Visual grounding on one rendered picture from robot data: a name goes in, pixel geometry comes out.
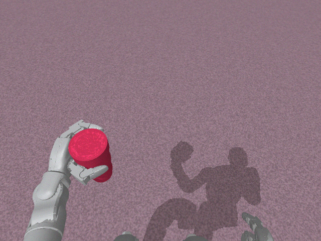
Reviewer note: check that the right robot hand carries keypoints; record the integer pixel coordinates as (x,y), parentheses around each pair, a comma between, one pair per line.
(260,233)

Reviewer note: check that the cup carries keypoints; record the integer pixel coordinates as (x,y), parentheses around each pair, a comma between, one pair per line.
(90,148)

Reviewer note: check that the left robot arm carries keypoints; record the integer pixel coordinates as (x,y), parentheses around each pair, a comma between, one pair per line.
(48,219)

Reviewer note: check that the left robot hand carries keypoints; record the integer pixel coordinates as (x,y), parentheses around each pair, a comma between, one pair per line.
(61,160)

